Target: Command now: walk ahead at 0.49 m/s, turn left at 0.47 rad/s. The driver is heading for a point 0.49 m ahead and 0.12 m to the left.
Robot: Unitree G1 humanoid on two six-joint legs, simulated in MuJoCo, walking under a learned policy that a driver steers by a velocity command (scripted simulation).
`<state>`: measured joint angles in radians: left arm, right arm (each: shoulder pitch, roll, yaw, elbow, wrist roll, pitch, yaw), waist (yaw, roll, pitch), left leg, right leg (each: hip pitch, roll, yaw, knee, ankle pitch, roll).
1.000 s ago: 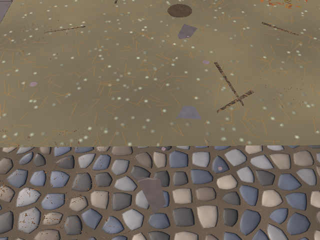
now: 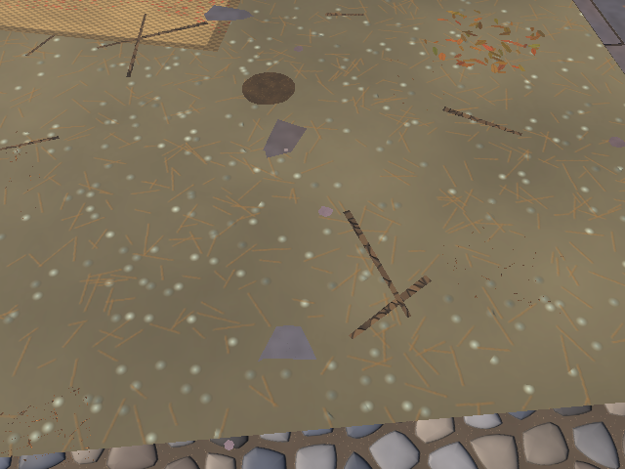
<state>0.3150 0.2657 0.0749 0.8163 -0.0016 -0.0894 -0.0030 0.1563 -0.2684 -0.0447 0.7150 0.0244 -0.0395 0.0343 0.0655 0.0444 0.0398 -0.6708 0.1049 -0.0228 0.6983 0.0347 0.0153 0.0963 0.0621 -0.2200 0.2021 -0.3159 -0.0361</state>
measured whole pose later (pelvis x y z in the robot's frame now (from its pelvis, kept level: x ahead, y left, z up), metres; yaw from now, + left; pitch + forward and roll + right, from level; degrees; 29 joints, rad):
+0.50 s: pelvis +0.29 +0.03 +0.01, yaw +17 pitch +2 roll +0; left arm 0.03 0.29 0.03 0.66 0.00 -0.10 -0.02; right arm 0.33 -0.30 -0.07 0.70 0.02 -0.04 -0.01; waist -0.08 -0.04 0.04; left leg -0.13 -0.10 -0.17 0.41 -0.30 0.06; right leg -0.59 -0.04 0.10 0.56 0.02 0.07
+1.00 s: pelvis +0.44 +0.04 +0.00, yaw +22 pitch -1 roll -1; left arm 0.17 0.24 0.01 0.81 0.02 -0.03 -0.02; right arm 0.20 -0.25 -0.03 0.71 -0.02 0.04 -0.03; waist 0.02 0.00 0.03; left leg -0.26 0.03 -0.07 0.54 -0.26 -0.04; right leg -0.27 0.03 -0.03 0.50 -0.21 -0.02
